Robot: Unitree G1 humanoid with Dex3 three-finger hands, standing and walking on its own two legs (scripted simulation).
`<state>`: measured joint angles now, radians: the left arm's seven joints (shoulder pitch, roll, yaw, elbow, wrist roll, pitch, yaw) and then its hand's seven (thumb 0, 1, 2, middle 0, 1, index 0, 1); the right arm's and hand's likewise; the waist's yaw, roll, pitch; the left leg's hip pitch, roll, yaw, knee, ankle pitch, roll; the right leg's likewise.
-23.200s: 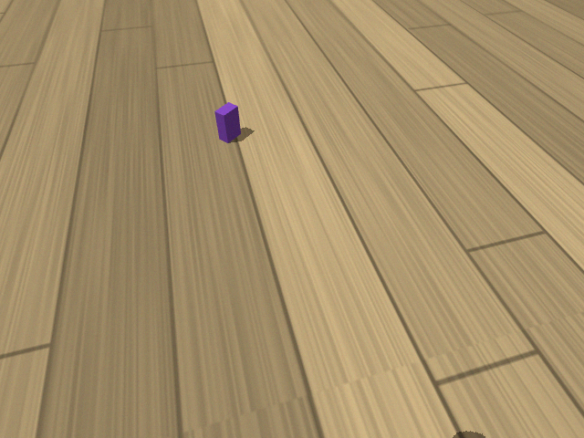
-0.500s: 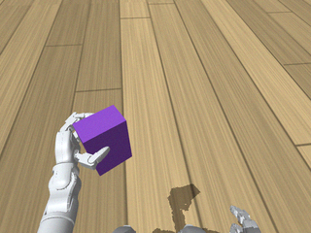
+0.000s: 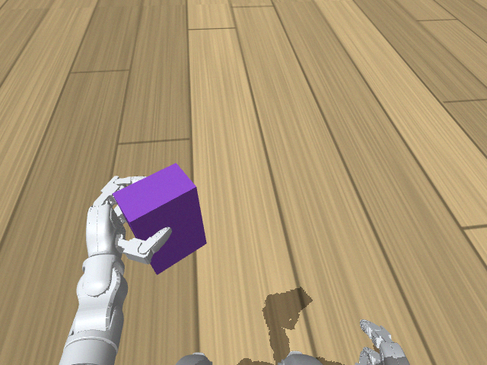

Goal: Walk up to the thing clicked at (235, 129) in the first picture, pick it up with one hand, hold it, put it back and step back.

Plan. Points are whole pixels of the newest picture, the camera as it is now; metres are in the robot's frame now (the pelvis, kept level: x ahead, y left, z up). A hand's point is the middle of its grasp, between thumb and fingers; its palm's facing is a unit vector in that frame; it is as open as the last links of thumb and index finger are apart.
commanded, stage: crouch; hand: left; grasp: from the side
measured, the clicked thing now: (165, 222) +0.35 +0.16 +0.01
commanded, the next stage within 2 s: lower in 1.84 s
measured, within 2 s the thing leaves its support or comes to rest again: neither
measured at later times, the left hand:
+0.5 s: hand (157, 254) +0.35 +0.20 -0.15, palm faces +0.28 -0.96 -0.01, open 10.8 cm
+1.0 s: hand (165, 277) +0.38 +0.23 -0.37, palm faces +0.32 -0.95 -0.02, open 10.7 cm
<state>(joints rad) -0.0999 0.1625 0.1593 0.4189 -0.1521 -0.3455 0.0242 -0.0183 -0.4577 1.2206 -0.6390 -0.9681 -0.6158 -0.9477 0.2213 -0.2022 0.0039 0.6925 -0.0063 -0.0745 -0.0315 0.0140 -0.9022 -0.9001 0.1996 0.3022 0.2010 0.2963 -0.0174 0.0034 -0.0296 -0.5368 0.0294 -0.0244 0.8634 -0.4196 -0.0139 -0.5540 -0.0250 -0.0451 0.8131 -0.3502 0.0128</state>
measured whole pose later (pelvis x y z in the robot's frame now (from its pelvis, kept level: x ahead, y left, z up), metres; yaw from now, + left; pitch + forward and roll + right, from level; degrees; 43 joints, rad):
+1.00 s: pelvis -0.07 +0.00 -0.32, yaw -2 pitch +33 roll -4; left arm -0.63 0.37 0.49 1.10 -0.07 -0.81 0.00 -0.02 -0.40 1.22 -0.63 -0.93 -0.60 -0.94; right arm 0.08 -0.25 0.03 0.76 -0.12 -0.03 0.09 0.01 -0.93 -0.91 0.20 0.30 0.20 0.30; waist -0.14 -0.02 -0.12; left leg -2.01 -0.01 -0.09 2.15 -0.72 -0.02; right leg -2.02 -0.05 -0.04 2.06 -0.61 0.01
